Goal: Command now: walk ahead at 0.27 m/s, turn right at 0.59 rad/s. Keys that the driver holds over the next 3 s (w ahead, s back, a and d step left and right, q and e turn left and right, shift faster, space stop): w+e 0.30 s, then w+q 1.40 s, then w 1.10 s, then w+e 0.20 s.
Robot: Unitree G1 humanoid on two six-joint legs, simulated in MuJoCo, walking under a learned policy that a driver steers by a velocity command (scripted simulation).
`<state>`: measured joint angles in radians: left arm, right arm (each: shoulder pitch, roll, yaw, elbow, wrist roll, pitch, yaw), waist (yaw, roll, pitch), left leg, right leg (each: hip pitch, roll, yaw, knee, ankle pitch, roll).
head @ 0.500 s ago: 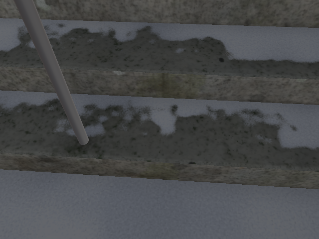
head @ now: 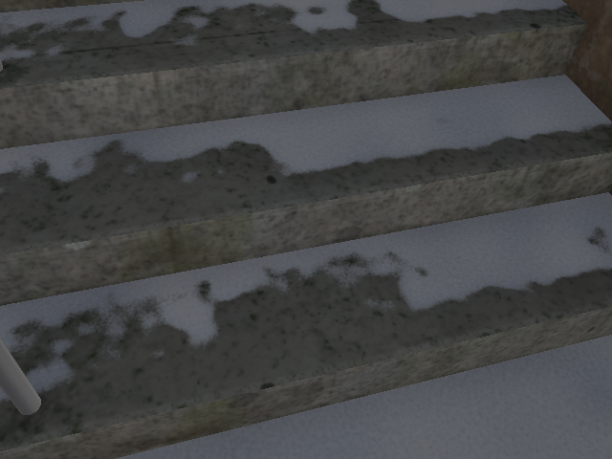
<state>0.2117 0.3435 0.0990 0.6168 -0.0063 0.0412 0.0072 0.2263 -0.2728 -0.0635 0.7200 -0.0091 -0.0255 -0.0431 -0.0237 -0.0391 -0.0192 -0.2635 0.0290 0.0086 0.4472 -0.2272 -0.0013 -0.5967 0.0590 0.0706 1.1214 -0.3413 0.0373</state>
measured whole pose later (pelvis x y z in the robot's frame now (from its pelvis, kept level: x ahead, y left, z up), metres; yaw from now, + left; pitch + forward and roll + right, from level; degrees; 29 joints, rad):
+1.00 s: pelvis +0.41 -0.12 +0.00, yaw +4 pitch +2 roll +0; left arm 0.13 0.26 0.01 0.62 0.02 -0.09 0.00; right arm 0.37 -0.27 -0.04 0.73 0.00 -0.03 -0.01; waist -0.04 -0.03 0.02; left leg -0.23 -0.12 -0.07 0.40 -0.19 0.11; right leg -0.75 -0.06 0.07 1.42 -0.32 0.07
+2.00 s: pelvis +0.94 -0.03 +0.18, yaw +34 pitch +1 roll +3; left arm 0.56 0.13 -0.01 1.05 -0.01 -0.05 0.03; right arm -0.02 -0.15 0.04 0.57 0.03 -0.03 0.06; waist 0.02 -0.02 0.05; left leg -0.89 -0.01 0.18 1.26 -0.39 0.14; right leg 0.10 -0.22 -0.17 0.56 -0.10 0.01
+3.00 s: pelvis +1.44 +0.31 +0.47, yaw +31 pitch +6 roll +1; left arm 0.62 0.02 -0.05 1.09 0.01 -0.03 0.03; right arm 0.01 -0.04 0.14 0.70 0.00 -0.08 0.05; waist 0.13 0.03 -0.06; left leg -1.35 0.15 0.08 1.75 -0.19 0.00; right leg -0.08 0.00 -0.02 0.41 -0.40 -0.04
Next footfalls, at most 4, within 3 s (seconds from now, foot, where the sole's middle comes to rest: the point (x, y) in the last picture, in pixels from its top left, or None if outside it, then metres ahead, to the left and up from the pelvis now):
0.30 right None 0.11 -0.18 -0.78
0.78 left None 0.44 -0.06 -0.78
1.30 right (415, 292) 0.83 -0.27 -0.62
1.96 left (235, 175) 1.04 0.15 -0.46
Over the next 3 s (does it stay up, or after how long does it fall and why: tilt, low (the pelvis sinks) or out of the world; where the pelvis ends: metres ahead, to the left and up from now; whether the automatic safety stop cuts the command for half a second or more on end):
stays up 1.44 0.31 0.47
